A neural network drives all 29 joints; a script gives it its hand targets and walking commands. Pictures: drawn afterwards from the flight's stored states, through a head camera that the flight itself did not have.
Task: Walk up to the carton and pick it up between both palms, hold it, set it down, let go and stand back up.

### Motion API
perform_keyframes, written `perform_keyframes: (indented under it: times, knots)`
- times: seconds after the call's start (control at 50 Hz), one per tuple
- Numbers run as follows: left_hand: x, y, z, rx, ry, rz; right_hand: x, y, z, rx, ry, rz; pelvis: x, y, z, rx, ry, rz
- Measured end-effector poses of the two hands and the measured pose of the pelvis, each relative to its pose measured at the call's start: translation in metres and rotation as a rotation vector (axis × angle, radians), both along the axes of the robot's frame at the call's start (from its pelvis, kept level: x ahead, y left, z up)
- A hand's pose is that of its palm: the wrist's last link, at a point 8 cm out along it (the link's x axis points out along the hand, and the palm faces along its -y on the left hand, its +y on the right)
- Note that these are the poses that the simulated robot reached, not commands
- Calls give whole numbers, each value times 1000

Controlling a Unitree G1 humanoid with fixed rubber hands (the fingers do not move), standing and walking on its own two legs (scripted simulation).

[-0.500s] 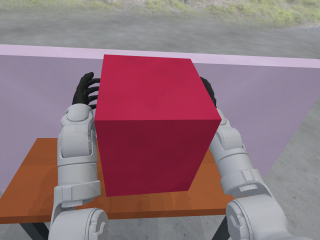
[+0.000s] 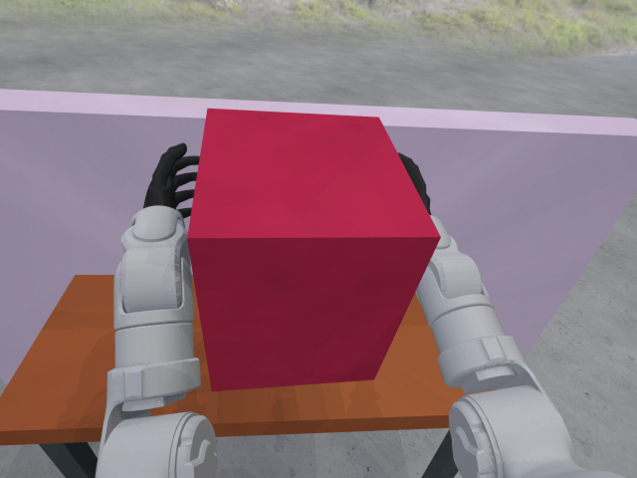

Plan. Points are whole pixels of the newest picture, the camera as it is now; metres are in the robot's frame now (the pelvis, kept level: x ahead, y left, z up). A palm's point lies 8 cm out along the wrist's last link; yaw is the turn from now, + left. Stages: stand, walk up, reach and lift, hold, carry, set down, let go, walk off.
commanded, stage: hold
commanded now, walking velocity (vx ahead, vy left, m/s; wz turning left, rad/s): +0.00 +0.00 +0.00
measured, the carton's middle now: (296, 252) +0.34 +0.00 +0.18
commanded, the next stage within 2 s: set down in 0.56 s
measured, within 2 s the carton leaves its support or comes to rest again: neither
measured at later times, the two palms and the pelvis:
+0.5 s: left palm (163, 212) +0.36 +0.15 +0.23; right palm (411, 217) +0.36 -0.14 +0.22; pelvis +0.00 +0.01 +0.00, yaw +0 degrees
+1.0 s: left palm (159, 209) +0.37 +0.16 +0.22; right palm (399, 229) +0.37 -0.13 +0.19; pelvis +0.01 +0.01 +0.00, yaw +1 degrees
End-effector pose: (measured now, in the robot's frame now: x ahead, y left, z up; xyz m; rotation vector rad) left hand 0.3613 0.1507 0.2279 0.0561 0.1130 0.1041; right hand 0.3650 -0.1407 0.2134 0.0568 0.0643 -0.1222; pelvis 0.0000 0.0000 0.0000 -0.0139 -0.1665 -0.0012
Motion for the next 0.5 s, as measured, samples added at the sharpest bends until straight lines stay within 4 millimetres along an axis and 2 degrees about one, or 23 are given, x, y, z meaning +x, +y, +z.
perform_keyframes:
  times: [0.5]
  knots:
    - [0, 2, 0, -9, 3, -14, -3, 1, 2, 13, 1, -15, -2, 5, -1, -2, -3, -7]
